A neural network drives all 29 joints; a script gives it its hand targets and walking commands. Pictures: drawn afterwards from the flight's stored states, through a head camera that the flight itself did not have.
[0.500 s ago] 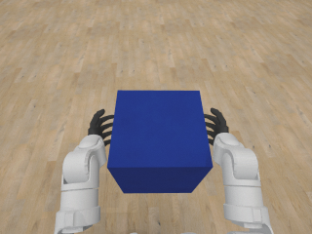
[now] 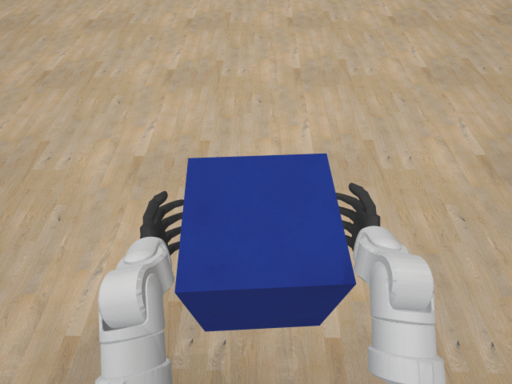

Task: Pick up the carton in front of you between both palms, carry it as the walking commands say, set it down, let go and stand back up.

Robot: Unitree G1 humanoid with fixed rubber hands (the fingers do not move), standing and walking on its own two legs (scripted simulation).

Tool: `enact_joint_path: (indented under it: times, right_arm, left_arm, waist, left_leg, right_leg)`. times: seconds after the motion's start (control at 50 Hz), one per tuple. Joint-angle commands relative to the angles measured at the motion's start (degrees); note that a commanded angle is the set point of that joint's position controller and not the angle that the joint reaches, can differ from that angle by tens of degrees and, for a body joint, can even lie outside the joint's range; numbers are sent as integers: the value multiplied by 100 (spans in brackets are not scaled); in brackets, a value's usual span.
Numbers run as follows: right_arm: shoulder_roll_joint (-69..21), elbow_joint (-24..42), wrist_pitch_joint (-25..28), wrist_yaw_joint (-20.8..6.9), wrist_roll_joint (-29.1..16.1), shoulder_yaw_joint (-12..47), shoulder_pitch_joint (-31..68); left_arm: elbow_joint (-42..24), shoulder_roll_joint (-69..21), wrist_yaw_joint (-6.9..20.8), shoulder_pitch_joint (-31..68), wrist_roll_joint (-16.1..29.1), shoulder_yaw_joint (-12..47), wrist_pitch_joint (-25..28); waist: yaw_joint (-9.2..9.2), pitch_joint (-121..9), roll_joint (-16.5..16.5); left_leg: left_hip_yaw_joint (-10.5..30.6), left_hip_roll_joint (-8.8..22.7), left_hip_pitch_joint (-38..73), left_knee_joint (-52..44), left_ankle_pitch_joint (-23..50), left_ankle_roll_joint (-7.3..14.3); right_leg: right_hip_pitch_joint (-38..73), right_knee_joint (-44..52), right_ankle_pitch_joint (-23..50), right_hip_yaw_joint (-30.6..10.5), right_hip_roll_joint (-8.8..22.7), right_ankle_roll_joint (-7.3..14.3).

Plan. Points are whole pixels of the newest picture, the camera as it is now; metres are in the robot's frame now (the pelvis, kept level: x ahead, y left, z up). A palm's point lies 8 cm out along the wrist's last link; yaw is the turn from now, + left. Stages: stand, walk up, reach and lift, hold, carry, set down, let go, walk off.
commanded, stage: carry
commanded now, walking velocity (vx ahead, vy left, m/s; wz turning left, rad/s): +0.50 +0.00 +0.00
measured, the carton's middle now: (260, 250) +0.33 +0.01 +0.01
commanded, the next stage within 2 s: none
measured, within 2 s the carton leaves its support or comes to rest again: neither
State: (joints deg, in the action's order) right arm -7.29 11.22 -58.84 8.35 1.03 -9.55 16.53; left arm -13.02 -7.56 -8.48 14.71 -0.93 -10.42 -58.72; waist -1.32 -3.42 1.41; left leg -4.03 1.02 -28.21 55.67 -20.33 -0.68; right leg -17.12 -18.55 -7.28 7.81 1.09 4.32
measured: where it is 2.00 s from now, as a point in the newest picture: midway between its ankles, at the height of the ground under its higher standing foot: (259, 203)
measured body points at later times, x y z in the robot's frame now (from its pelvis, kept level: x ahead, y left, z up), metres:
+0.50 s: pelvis +0.31 +0.05 +0.00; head +0.30 +0.07 +0.45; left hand +0.57 +0.18 +0.06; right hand +0.54 -0.12 +0.07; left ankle +0.32 +0.13 -0.75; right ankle +0.29 -0.09 -0.68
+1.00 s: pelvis +0.62 -0.02 +0.00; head +0.62 -0.04 +0.45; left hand +0.87 +0.13 +0.08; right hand +0.87 -0.17 +0.07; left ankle +0.62 +0.14 -0.67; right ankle +0.62 -0.10 -0.75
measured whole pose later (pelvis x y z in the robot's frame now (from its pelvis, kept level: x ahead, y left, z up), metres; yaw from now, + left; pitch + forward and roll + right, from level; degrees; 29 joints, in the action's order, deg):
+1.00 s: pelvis +0.62 -0.02 +0.00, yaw -1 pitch +4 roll +2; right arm -7.3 26.4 -69.6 7.1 4.5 -2.7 2.0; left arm -26.5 -7.3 -6.7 0.7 -3.3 -3.7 -68.4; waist -1.5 -4.6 -0.6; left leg -4.6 6.6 -31.7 57.7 -13.5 -0.1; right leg -12.9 -18.4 -9.6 13.1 2.7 3.5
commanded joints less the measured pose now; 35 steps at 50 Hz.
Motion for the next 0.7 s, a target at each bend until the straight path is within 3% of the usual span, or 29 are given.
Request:
enact_joint_path:
  times: [0.0, 0.1, 0.2, 0.24, 0.26, 0.28, 0.3, 0.32, 0.34, 0.36, 0.38, 0.42, 0.46, 0.54, 0.68]
  right_arm:
    - [-4753, 600, -160, -668, -1116, 4052, 1853]
    - [-4961, 1248, -485, -827, -1258, 4391, 1430]
    - [-4896, 1587, -778, -1030, -1456, 4485, 1039]
    - [-4914, 1577, -841, -1103, -1474, 4427, 715]
    - [-4868, 1560, -859, -1131, -1480, 4381, 704]
    - [-4787, 1549, -876, -1148, -1463, 4326, 631]
    - [-4747, 1534, -856, -1169, -1486, 4307, 746]
    - [-4920, 1512, -847, -1193, -1547, 4321, 652]
    - [-5050, 1626, -825, -1221, -1583, 4362, 752]
    - [-5189, 1708, -794, -1246, -1636, 4428, 849]
    - [-5297, 1795, -758, -1263, -1680, 4503, 947]
    - [-5333, 1862, -703, -1284, -1741, 4610, 974]
    - [-5224, 1886, -689, -1308, -1765, 4649, 822]
    - [-4889, 2052, -738, -1303, -1766, 4617, 690]
    - [-4227, 2032, -1048, -1117, -1537, 4337, 598]
  left_arm:
    - [-913, -4584, 939, 2427, 1627, 4309, -257]
    - [-1139, -4653, 1155, 1607, 1634, 4340, -570]
    - [-1321, -4677, 1207, 1001, 1461, 4330, -799]
    - [-1443, -4704, 1231, 842, 1452, 4395, -857]
    - [-1521, -4641, 1229, 910, 1464, 4442, -878]
    - [-1617, -4553, 1227, 996, 1479, 4481, -912]
    - [-1823, -4537, 1224, 1129, 1526, 4579, -955]
    - [-1870, -4588, 1237, 1252, 1608, 4652, -961]
    - [-1803, -4791, 1256, 1316, 1649, 4714, -934]
    - [-1739, -4981, 1276, 1279, 1663, 4733, -884]
    - [-1681, -5137, 1289, 1199, 1656, 4738, -832]
    - [-1615, -5244, 1272, 1037, 1576, 4752, -751]
    - [-1617, -5207, 1223, 849, 1473, 4735, -706]
    - [-1847, -4972, 1128, 779, 1409, 4716, -752]
    - [-1977, -4254, 1052, 888, 1494, 4551, -1089]
  waist:
    - [58, -2066, 526]
    - [34, -1339, 860]
    - [-16, -849, 796]
    - [97, -1046, 562]
    - [160, -1358, 347]
    - [251, -1657, -450]
    - [288, -2014, -1863]
    - [271, -1791, -1765]
    - [269, -1718, -1352]
    - [244, -1695, -783]
    - [212, -1578, -421]
    - [189, -1513, -598]
    - [195, -1367, -805]
    - [217, -983, -888]
    - [243, -423, -1049]
  left_leg:
    - [-43, 164, -623, -935, 273, -131]
    - [-414, 194, -478, -2141, 1267, -137]
    - [-695, 166, 0, -2880, 1751, -4]
    - [-1080, -105, 1137, -3274, 1533, 80]
    - [-1029, -68, 2256, -3120, 1170, 158]
    - [545, 961, 3195, -3536, 293, 402]
    - [2935, 2320, 4392, -4080, -116, 1224]
    - [3320, 2402, 4188, -4327, 716, 1357]
    - [2728, 2269, 3883, -4240, 1289, 1308]
    - [2226, 2160, 3547, -4195, 1502, 1170]
    - [1739, 2036, 3124, -4343, 1433, 954]
    - [1021, 1768, 2619, -4614, 1101, 737]
    - [612, 1623, 2507, -4842, 864, 744]
    - [172, 1429, 2690, -4944, 1210, 769]
    - [-270, 1376, 3011, -4519, 2222, 634]
  right_leg:
    - [2585, 550, 1866, -1435, 1446, 369]
    - [2108, 762, 1619, -751, 1200, 236]
    - [2000, 501, 1978, -494, 1199, 128]
    - [1690, -468, 2518, -134, 1005, -31]
    - [1069, -1303, 2431, 86, 809, -170]
    - [72, -2662, 1040, 201, 558, -418]
    - [-1627, -4264, -1019, 60, -110, -587]
    - [-2270, -5044, -2009, -525, -87, -424]
    - [-2327, -5373, -1915, -723, 208, -289]
    - [-2240, -5311, -1620, -781, 433, -251]
    - [-2049, -4911, -1260, -825, 620, -268]
    - [-1628, -4148, -849, -620, 623, -354]
    - [-1582, -3467, -601, -404, 578, -460]
    - [-1757, -2115, 41, -55, 507, -569]
    - [-1380, -1069, 412, 297, 366, -392]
